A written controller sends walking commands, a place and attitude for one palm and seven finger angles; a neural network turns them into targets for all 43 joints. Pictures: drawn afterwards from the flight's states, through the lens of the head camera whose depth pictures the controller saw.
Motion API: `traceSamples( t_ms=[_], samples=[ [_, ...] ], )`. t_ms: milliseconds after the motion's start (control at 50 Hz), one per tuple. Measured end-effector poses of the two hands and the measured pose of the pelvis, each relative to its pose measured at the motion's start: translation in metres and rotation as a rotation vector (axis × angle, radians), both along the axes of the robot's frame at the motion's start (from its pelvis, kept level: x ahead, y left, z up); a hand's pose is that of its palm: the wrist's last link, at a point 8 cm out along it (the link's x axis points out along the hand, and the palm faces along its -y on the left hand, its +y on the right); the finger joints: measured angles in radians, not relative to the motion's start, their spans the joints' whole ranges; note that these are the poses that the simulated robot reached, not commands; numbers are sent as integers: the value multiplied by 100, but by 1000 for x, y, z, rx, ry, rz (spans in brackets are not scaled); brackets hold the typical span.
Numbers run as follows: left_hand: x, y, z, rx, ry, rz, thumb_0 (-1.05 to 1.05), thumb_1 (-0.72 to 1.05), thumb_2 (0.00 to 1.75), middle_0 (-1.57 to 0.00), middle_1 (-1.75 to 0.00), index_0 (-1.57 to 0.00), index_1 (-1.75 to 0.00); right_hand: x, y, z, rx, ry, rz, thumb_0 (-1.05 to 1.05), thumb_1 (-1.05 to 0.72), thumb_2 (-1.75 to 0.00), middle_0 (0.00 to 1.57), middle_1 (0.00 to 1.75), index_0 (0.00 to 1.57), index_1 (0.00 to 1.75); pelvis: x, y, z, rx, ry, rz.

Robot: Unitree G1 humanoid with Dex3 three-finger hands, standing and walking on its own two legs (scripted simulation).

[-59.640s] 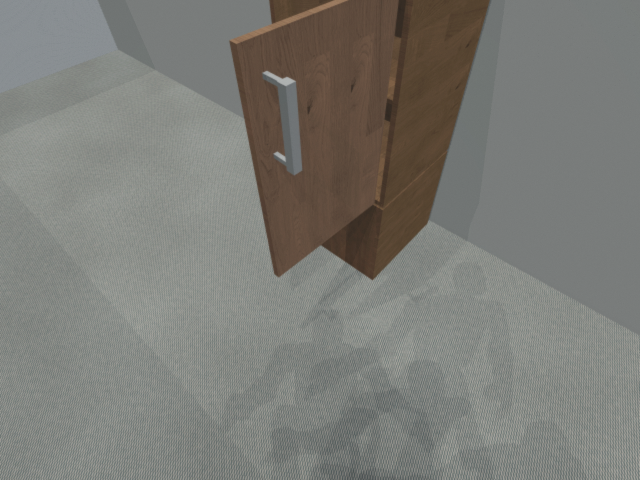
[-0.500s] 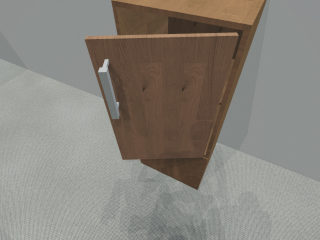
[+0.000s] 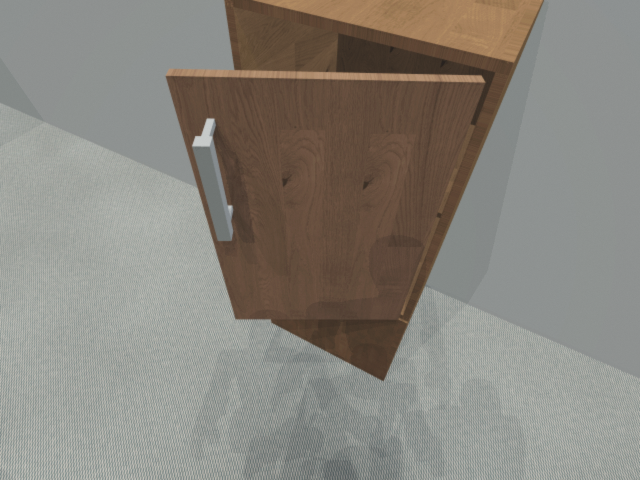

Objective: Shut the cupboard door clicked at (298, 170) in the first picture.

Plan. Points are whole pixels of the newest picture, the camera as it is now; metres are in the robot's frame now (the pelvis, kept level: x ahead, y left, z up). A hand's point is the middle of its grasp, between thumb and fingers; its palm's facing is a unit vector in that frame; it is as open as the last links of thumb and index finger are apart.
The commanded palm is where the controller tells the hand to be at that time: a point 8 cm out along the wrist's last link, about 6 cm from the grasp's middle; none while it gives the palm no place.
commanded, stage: look again from close up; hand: left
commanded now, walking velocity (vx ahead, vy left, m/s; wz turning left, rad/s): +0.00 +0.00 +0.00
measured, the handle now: (218, 184) +0.47 +0.18 +0.10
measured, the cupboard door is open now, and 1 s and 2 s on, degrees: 29 29 29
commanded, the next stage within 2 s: raise the hand and make a fist in 0.30 s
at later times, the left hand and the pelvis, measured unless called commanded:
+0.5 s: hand (159, 479) +0.14 +0.22 -0.10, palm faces +0.23 -0.94 -0.25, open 7.3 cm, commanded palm +0.11 +0.25 -0.06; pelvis +0.01 -0.01 -0.01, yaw +2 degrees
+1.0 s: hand (167, 450) +0.15 +0.18 +0.00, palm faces +0.07 -1.00 -0.06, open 5.3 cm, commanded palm +0.12 +0.24 +0.00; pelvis -0.04 -0.03 -0.08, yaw +5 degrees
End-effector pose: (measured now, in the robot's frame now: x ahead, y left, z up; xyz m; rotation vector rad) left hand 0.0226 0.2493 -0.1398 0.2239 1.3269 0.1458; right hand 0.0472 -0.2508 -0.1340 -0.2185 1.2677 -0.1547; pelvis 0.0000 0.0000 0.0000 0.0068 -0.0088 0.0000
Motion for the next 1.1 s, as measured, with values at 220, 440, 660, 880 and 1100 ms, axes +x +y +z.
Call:
traceSamples(
  t_ms=[220, 440, 660, 880, 1100],
  samples=[
    [21, 2, 5, 15, -32, -7, 1, 91, 90, -21, -30, -20, -30, 27, -3, 2, 5, -34, 18, 0, -91, -90, 20, 30, 20, 30, 9, -4, 1, 2, 5, -2],
    [40, 6, 12, 27, -108, 63, 1, 91, 90, -21, -30, -20, -30, 28, -12, 3, -21, -48, 10, 1, -91, -90, 20, 30, 20, 30, 13, -7, 0, -3, 3, 7],
    [144, -15, 139, -62, -1335, -64, 1, 91, 90, -29, -39, -28, -39, 97, -15, 5, 17, -596, 100, 1, -91, -90, 20, 30, 20, 30, -14, -26, -50, 12, 166, 54],
    [81, -10, 114, -68, -1315, -35, 2, 90, 90, -47, -59, -47, -59, 137, -4, -7, 20, -754, 201, 1, -91, -90, 20, 30, 20, 30, -37, -37, -88, -29, 193, 76],
    [123, -11, 149, -154, -1288, -119, 2, 90, 90, -67, -81, -67, -81, 97, 10, -1, 34, -652, 120, 1, -90, -90, 21, 30, 21, 30, -32, -27, -64, -38, 167, 68]
  ],
)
